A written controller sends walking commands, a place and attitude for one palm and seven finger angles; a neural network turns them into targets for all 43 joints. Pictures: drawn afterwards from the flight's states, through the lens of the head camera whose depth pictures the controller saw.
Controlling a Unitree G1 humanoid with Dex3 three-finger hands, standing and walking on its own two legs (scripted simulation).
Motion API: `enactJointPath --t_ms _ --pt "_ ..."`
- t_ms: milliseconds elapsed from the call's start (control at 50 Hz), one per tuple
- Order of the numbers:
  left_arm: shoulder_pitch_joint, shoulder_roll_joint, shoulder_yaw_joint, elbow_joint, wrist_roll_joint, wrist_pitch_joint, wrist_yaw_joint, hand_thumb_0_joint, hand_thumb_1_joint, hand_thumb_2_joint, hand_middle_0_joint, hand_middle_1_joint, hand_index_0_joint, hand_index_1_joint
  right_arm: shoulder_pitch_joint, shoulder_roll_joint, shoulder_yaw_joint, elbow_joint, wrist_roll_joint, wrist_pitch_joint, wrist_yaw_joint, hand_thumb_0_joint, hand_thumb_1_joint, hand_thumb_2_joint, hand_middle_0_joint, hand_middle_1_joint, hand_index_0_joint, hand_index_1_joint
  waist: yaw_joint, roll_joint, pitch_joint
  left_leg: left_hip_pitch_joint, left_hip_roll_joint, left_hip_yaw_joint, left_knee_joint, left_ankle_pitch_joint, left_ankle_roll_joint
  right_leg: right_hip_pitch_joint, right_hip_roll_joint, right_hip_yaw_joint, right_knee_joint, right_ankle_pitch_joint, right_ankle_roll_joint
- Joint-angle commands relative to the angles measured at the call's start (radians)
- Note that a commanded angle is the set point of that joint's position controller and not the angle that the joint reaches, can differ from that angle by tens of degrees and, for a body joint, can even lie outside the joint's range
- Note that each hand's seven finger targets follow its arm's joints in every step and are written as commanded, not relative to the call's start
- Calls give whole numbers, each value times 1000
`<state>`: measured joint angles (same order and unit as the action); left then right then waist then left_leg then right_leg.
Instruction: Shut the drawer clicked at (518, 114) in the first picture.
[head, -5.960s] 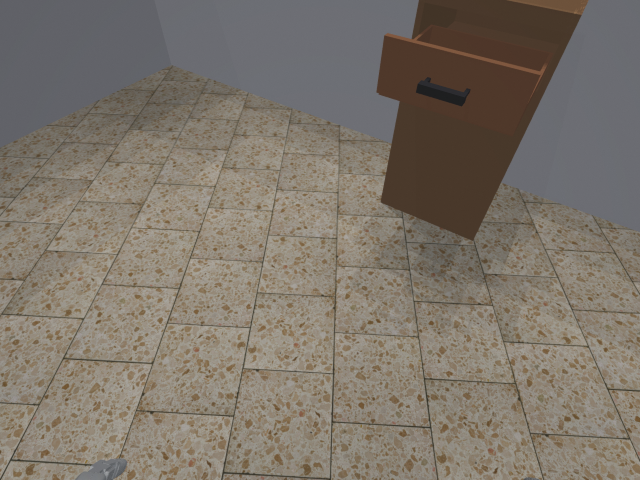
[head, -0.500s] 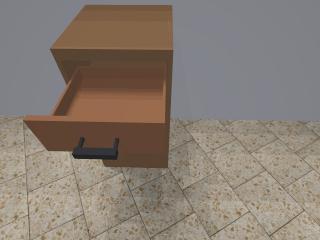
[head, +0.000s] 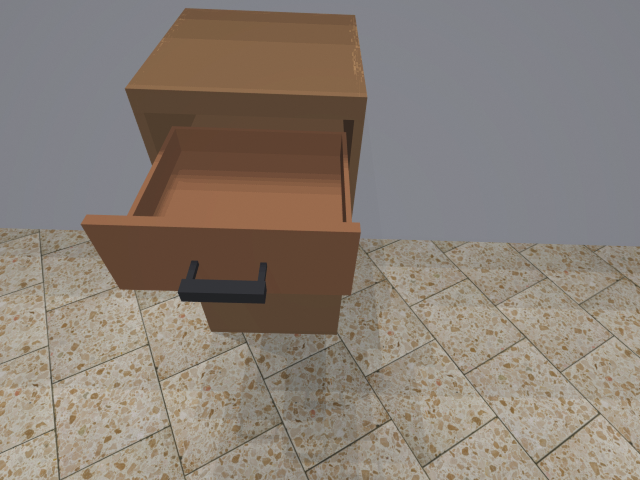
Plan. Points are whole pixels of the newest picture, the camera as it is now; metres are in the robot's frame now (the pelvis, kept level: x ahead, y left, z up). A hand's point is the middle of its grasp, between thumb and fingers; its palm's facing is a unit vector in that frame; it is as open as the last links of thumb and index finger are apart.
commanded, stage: look again from close up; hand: left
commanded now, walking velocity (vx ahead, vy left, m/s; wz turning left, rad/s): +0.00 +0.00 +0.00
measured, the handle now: (226, 279) +0.39 +0.17 +0.00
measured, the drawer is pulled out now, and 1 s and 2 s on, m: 0.30 0.30 0.30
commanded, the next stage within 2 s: shuffle to correct the standing spot in 0.08 s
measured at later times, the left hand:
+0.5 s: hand out of the picture -0.02 +0.17 -0.18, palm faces +0.02 -0.99 -0.13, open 7.4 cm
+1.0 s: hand out of the picture +0.13 +0.16 -0.17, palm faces -0.01 -0.99 -0.16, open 7.3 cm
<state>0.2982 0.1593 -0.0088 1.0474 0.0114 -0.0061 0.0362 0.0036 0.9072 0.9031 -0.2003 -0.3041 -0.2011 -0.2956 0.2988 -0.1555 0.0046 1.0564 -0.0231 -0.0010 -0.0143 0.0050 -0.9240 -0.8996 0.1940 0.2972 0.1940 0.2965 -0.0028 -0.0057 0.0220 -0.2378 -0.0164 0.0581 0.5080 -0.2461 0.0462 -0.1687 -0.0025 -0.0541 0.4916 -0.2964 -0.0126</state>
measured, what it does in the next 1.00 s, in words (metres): walks ahead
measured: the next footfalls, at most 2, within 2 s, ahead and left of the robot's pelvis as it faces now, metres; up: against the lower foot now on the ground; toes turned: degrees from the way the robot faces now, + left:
right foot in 1.14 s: +0.27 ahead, -0.20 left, +0.00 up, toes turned -5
left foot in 1.40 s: +0.15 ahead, +0.04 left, +0.00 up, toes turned +3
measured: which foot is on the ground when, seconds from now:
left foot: down 0.00-1.00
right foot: down 0.00-0.76, up 0.78-1.00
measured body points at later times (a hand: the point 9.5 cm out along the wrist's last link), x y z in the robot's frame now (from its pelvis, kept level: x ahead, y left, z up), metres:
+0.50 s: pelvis +0.02 +0.02 +0.00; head +0.03 +0.02 +0.45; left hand -0.02 +0.22 -0.17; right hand +0.00 -0.20 -0.16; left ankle +0.02 +0.09 -0.74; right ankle -0.02 -0.11 -0.74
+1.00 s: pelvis +0.10 -0.02 +0.01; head +0.14 +0.00 +0.45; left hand +0.13 +0.21 -0.16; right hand +0.05 -0.23 -0.14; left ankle +0.04 +0.07 -0.74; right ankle +0.14 -0.15 -0.66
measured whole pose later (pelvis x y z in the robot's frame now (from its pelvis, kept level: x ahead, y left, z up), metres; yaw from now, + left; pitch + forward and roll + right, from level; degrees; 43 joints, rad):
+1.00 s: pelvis +0.10 -0.02 +0.01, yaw +0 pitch +0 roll -1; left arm 0.23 0.19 0.04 1.04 0.03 0.03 -0.01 0.03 0.94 0.90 -0.20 -0.30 -0.20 -0.30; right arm 0.36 -0.12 0.00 1.10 -0.04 -0.06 -0.04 0.00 -0.91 -0.90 0.20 0.30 0.20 0.30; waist -0.02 -0.02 0.08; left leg -0.09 0.03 0.11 0.41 -0.32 0.03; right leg -0.57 -0.06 -0.07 1.04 -0.31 -0.01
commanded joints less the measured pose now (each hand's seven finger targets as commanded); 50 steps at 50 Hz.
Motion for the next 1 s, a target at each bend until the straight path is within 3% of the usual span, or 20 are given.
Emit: enactJointPath --t_ms 0,160,220,260,300,360,440,540,620,660,680,700,720,740,760,780,800,820,880,980 --pt "76 74 13 -26 2 -7 4 0 900 900 -200 -300 -200 -300 32 -113 -11 -37 5 -22 -10 0 -900 -900 200 300 200 300 11 25 56 -52 123 -179 -202 -74 16 -32 -72 75 -82 9 -27" --pt "90 67 7 -2 2 -8 3 0 900 900 -200 -300 -200 -300 46 -108 -9 -4 11 -29 -11 0 -900 -900 200 300 200 300 13 9 53 -22 127 -181 -224 -17 19 -24 -86 62 -87 54 -13" --pt "102 57 7 13 9 -5 -2 0 900 900 -200 -300 -200 -300 61 -117 -17 19 7 -18 -11 0 -900 -900 200 300 200 300 2 17 56 -6 148 -214 -268 -234 33 -62 -60 28 -52 -76 -17" --pt "102 44 6 12 16 -1 -5 0 900 900 -200 -300 -200 -300 65 -130 -25 23 5 -12 -12 0 -900 -900 200 300 200 300 -2 47 105 -31 177 -260 -306 -349 54 -114 -41 6 -3 -123 -18" --pt "110 37 7 17 19 1 -9 0 900 900 -200 -300 -200 -300 65 -133 -29 26 3 -9 -13 0 -900 -900 200 300 200 300 -2 62 118 -33 195 -289 -315 -387 72 -145 -27 -2 33 -130 -22" --pt "121 24 10 19 19 -5 -14 0 900 900 -200 -300 -200 -300 76 -124 -32 30 3 -16 -17 0 -900 -900 200 300 200 300 -5 68 90 8 207 -294 -281 -305 93 -161 -28 2 45 -103 -26" --pt "150 21 15 36 14 -18 -16 0 900 900 -200 -300 -200 -300 70 -106 -30 30 4 -30 -21 0 -900 -900 200 300 200 300 6 33 75 3 186 -235 -202 -125 84 -110 -42 20 0 -33 -38" --pt "206 45 27 57 11 -26 -12 0 900 900 -200 -300 -200 -300 44 -79 -27 22 8 -44 -20 0 -900 -900 200 300 200 300 17 -56 59 -63 101 -78 -26 46 48 -2 -95 100 -29 129 -66" --pt "276 95 48 76 9 -29 -2 0 900 900 -200 -300 -200 -300 -10 -25 -22 -6 4 -43 -15 0 -900 -900 200 300 200 300 38 -196 66 -235 19 66 212 -145 5 122 -234 272 -114 314 -159" --pt "271 86 47 74 17 -28 2 0 900 900 -200 -300 -200 -300 -55 -13 -22 -22 4 -42 -12 0 -900 -900 200 300 200 300 35 -138 120 -250 37 61 212 -230 2 84 -252 276 -113 379 -194" --pt "239 84 46 67 17 -26 1 0 900 900 -200 -300 -200 -300 -29 -9 -21 -12 4 -43 -11 0 -900 -900 200 300 200 300 8 -111 110 -166 39 63 126 -185 4 43 -227 232 -71 387 -179" --pt "184 80 43 56 11 -22 -2 0 900 900 -200 -300 -200 -300 53 -16 -23 20 3 -46 -13 0 -900 -900 200 300 200 300 -41 -74 81 2 42 54 -1 -71 13 -54 -172 151 22 364 -138" --pt "156 42 39 37 9 -20 -10 0 900 900 -200 -300 -200 -300 166 -73 -38 68 -4 -51 -20 0 -900 -900 200 300 200 300 -78 73 55 182 153 -118 -73 101 66 -208 -62 55 223 269 -79" --pt "97 23 33 -2 13 -23 -12 0 900 900 -200 -300 -200 -300 293 -155 -56 104 -15 -52 -30 0 -900 -900 200 300 200 300 -112 301 41 312 358 -382 -174 348 160 -401 19 -57 479 -108 -23" --pt "8 59 42 -37 21 -18 -9 0 900 900 -200 -300 -200 -300 323 -158 -45 117 -18 -46 -40 0 -900 -900 200 300 200 300 -121 253 110 290 440 -466 -206 507 212 -513 -1 9 654 -286 -30" --pt "-16 63 49 -47 21 -15 -14 0 900 900 -200 -300 -200 -300 294 -129 -36 99 -14 -48 -43 0 -900 -900 200 300 200 300 -98 117 135 238 452 -433 -189 549 238 -538 -43 54 729 -239 -35" --pt "-19 41 50 -46 19 -14 -23 0 900 900 -200 -300 -200 -300 241 -121 -32 76 -13 -54 -43 0 -900 -900 200 300 200 300 -69 56 130 216 430 -374 -187 559 234 -540 -66 63 741 -196 -27" --pt "-9 29 47 -48 19 -10 -31 0 900 900 -200 -300 -200 -300 204 -117 -31 57 -10 -61 -45 0 -900 -900 200 300 200 300 -49 46 115 219 410 -318 -193 583 221 -539 -71 51 720 -162 -18" --pt "-21 7 48 -59 15 9 -48 0 900 900 -200 -300 -200 -300 168 -119 -29 39 -7 -69 -42 0 -900 -900 200 300 200 300 -27 125 74 197 323 -155 -222 545 167 -504 -74 16 654 -48 0" --pt "-127 8 47 -105 7 16 -57 0 900 900 -200 -300 -200 -300 144 -130 -30 22 -16 -57 -34 0 -900 -900 200 300 200 300 -29 154 99 110 287 -62 -235 456 127 -399 -84 -24 391 47 -3"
